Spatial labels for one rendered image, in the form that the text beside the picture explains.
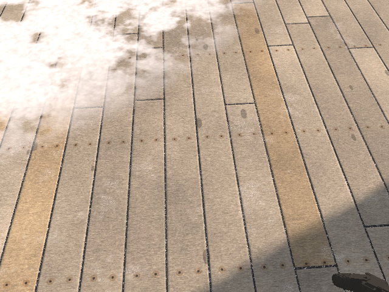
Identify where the right robot hand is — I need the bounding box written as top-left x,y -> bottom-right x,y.
332,273 -> 389,292

